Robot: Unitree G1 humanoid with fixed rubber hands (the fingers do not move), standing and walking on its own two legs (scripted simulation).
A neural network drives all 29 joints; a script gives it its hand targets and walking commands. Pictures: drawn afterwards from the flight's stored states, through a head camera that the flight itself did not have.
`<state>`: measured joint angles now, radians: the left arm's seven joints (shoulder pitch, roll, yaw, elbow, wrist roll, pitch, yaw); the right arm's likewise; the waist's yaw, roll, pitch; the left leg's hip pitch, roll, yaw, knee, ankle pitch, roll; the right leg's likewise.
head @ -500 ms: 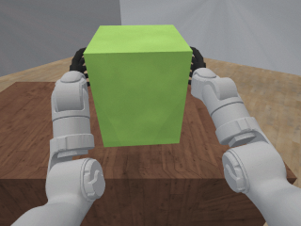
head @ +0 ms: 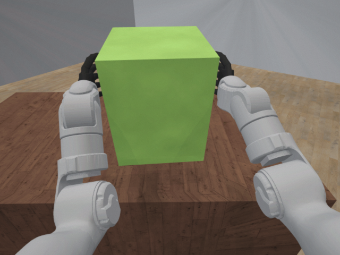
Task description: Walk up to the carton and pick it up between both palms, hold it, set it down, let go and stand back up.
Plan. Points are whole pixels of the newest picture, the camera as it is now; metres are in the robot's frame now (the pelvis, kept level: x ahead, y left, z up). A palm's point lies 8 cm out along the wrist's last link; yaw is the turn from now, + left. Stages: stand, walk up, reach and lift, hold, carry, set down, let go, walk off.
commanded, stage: hold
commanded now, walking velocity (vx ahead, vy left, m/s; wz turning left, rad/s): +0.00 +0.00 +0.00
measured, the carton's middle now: (158, 94) +0.40 +0.00 +0.26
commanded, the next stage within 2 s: set down in 1.20 s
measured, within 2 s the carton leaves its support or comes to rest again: neither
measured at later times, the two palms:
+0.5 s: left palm (90, 87) +0.37 +0.14 +0.30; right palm (226, 85) +0.35 -0.15 +0.29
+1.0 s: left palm (86, 86) +0.37 +0.15 +0.30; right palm (223, 80) +0.36 -0.14 +0.30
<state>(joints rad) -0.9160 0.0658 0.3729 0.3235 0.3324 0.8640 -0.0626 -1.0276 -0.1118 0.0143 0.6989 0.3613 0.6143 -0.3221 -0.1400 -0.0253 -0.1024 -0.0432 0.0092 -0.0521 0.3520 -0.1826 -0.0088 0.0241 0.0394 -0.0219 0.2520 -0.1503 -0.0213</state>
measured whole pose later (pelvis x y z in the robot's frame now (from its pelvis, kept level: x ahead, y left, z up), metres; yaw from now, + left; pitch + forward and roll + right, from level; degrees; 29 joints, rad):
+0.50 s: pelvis +0.00 +0.00 +0.00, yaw +0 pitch -7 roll -1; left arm -0.93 0.06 0.39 0.36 0.34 0.86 -0.06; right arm -1.04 -0.11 0.00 0.72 0.34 0.62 -0.32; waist -0.14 -0.02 -0.11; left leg -0.05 0.01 -0.05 0.34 -0.17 -0.01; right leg 0.02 0.04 -0.02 0.26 -0.15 -0.02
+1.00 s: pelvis +0.00 +0.00 +0.00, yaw +0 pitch -7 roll -1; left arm -0.93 0.08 0.37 0.35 0.33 0.86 -0.06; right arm -1.06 -0.11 0.00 0.74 0.35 0.62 -0.32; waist -0.14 -0.03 -0.12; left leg -0.05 0.01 -0.05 0.35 -0.18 -0.01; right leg 0.02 0.04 -0.02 0.25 -0.15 -0.02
